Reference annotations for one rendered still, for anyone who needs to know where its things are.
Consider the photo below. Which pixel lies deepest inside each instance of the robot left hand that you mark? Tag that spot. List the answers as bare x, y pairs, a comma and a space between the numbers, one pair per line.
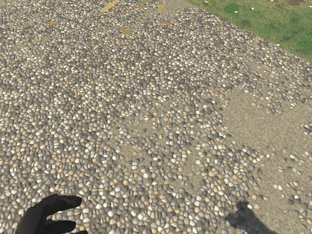
34, 219

